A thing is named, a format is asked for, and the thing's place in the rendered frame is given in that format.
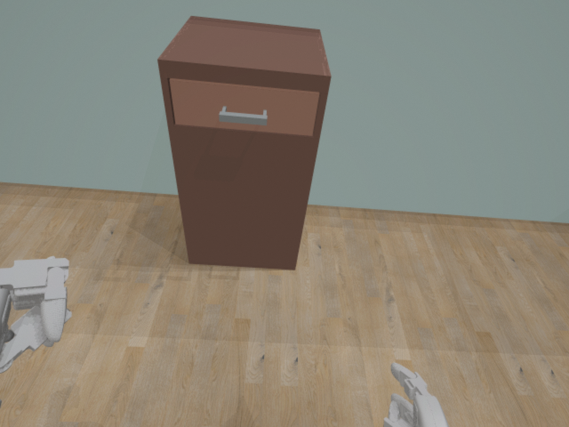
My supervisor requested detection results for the cabinet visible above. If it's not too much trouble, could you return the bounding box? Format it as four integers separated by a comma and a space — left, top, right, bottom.
157, 16, 332, 270

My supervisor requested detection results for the drawer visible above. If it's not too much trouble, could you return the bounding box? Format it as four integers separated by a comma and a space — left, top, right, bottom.
170, 78, 319, 136

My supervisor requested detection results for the handle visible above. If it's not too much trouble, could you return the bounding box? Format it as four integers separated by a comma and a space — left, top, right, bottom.
219, 106, 268, 125

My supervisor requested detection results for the robot right hand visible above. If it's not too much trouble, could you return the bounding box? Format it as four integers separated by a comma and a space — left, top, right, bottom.
384, 363, 449, 427

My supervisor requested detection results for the robot left hand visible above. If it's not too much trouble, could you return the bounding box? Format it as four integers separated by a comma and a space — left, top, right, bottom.
0, 256, 72, 374

